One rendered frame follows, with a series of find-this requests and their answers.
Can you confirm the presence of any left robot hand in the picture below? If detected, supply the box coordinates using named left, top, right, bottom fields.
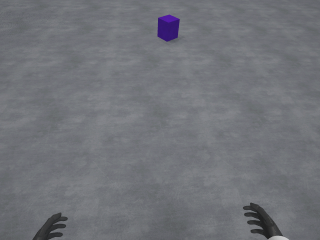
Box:
left=32, top=212, right=68, bottom=240

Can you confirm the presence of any carton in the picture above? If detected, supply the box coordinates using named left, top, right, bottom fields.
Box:
left=157, top=14, right=180, bottom=42

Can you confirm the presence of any right robot hand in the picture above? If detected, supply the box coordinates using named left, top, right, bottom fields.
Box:
left=243, top=202, right=283, bottom=239

